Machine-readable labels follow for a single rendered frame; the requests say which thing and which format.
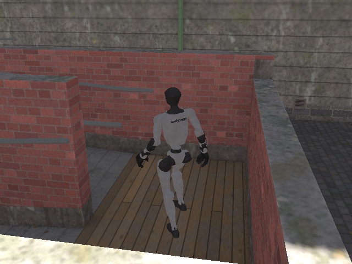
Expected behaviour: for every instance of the robot right forearm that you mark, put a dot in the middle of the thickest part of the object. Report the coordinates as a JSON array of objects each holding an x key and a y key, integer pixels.
[{"x": 202, "y": 143}]

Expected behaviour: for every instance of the left robot hand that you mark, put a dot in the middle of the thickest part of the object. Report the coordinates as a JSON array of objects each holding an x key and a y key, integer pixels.
[{"x": 140, "y": 160}]

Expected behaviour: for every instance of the left robot upper arm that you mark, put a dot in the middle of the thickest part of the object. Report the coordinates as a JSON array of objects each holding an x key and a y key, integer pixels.
[{"x": 157, "y": 128}]

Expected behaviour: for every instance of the robot shin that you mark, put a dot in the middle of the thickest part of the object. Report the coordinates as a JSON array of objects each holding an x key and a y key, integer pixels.
[
  {"x": 178, "y": 187},
  {"x": 170, "y": 210}
]

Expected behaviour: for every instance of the right robot upper arm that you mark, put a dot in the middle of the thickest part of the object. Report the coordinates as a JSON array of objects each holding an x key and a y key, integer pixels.
[{"x": 194, "y": 121}]

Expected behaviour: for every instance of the robot left forearm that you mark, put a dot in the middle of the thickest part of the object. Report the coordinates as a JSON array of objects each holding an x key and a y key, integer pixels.
[{"x": 148, "y": 149}]

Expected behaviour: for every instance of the right robot shin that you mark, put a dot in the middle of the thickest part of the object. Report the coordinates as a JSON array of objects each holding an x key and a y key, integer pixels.
[{"x": 178, "y": 187}]

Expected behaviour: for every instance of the left robot shin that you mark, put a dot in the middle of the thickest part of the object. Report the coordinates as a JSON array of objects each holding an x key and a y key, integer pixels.
[{"x": 170, "y": 210}]

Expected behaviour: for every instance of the right robot hand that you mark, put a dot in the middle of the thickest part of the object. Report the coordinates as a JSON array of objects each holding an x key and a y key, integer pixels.
[{"x": 201, "y": 158}]

